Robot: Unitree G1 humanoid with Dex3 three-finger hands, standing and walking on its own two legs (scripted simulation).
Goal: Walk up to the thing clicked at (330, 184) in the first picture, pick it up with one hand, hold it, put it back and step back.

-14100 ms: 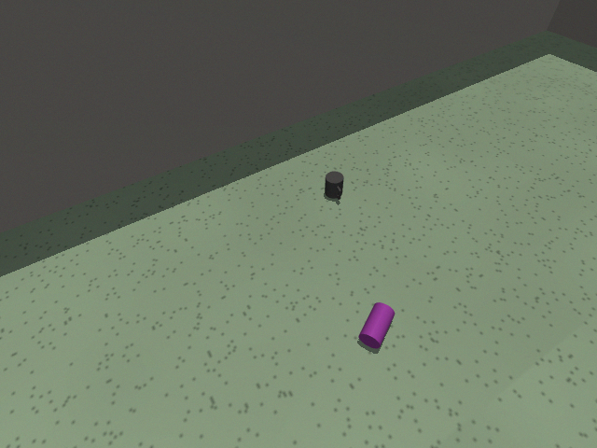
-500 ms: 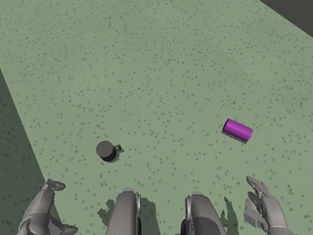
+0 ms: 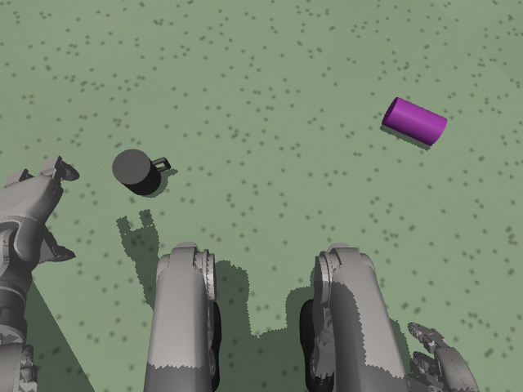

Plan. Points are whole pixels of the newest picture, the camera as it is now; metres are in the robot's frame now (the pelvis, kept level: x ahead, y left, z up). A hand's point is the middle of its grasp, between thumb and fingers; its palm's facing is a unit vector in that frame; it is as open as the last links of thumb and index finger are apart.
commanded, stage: rise first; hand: left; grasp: from above
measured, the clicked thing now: (145, 171) +0.52 +0.31 -0.37
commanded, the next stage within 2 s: none
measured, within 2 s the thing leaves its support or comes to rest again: neither
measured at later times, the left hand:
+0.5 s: hand (77, 198) +0.41 +0.37 -0.20, palm faces -0.47 -0.09 -0.88, open 14.1 cm
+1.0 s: hand (87, 190) +0.43 +0.37 -0.23, palm faces -0.46 -0.05 -0.89, open 14.2 cm
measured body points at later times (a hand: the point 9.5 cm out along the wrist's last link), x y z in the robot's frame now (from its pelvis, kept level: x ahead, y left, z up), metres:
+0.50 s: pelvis +0.00 +0.01 -0.06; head +0.23 +0.07 +0.32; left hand +0.43 +0.37 -0.15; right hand +0.09 -0.28 -0.18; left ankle +0.09 +0.13 -0.38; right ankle +0.09 -0.12 -0.38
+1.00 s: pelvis +0.01 +0.01 -0.08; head +0.25 +0.08 +0.29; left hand +0.45 +0.37 -0.18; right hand +0.08 -0.27 -0.20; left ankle +0.09 +0.13 -0.38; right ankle +0.09 -0.12 -0.38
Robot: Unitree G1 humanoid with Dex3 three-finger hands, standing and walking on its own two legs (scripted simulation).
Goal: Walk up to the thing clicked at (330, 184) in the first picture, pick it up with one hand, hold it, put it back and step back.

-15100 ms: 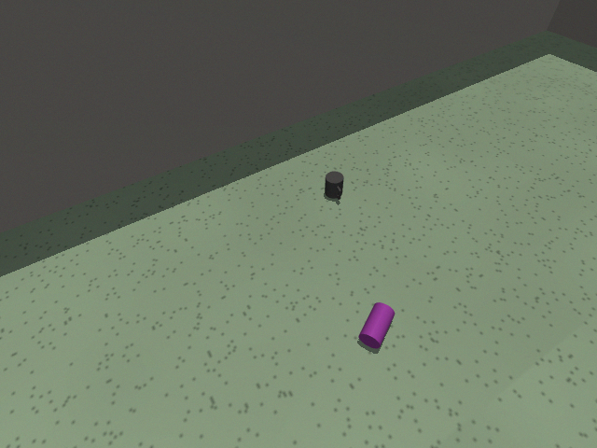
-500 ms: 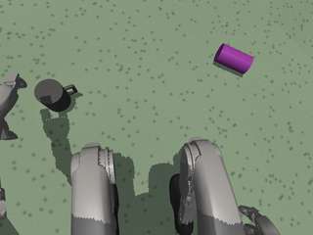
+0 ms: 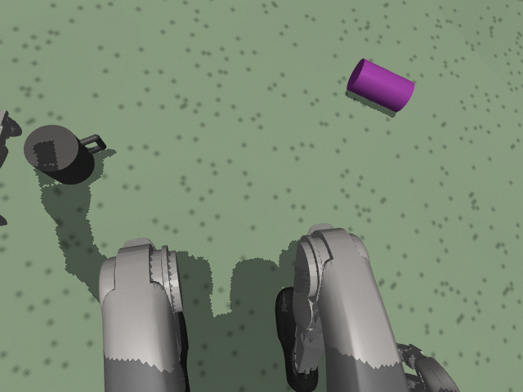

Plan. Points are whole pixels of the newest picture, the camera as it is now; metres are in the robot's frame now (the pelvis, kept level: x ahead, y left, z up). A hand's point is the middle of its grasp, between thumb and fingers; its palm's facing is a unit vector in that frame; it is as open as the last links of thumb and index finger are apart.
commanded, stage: rise first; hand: left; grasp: from above
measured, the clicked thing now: (71, 153) +0.49 +0.33 -0.28
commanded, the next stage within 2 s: none
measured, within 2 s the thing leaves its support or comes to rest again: neither
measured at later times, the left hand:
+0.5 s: hand out of the picture +0.42 +0.38 -0.16, palm faces -0.45 -0.09 -0.89, open 14.2 cm
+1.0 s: hand out of the picture +0.43 +0.39 -0.16, palm faces -0.45 -0.08 -0.89, open 14.2 cm
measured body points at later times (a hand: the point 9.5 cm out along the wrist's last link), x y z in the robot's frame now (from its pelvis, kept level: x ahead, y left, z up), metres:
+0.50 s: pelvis +0.00 +0.00 -0.01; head +0.24 +0.08 +0.36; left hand +0.44 +0.38 -0.11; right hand +0.09 -0.28 -0.12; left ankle +0.07 +0.13 -0.30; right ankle +0.10 -0.13 -0.30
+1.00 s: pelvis +0.00 +0.00 -0.01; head +0.24 +0.09 +0.36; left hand +0.45 +0.39 -0.11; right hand +0.07 -0.27 -0.12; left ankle +0.07 +0.13 -0.30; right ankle +0.10 -0.13 -0.30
